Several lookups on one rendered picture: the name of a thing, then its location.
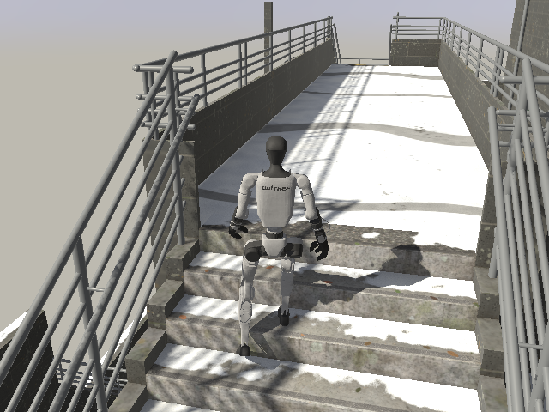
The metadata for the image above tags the robot left foot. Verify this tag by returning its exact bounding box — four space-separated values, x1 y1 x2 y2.
236 343 250 356

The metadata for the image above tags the left robot hand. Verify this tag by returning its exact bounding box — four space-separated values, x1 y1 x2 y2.
228 226 248 239

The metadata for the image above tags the right robot hand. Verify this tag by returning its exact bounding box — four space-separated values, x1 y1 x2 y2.
310 240 329 261

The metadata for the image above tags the right robot upper arm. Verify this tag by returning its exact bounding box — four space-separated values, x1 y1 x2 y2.
294 173 318 220

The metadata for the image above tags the right robot forearm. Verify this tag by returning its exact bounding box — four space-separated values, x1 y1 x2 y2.
310 207 327 243

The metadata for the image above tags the left robot upper arm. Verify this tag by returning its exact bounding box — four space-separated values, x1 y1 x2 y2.
235 173 258 220

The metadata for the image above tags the left robot forearm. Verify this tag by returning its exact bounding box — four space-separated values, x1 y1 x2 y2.
230 206 244 230

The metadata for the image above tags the robot left shin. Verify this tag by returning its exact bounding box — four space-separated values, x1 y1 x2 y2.
238 286 252 347

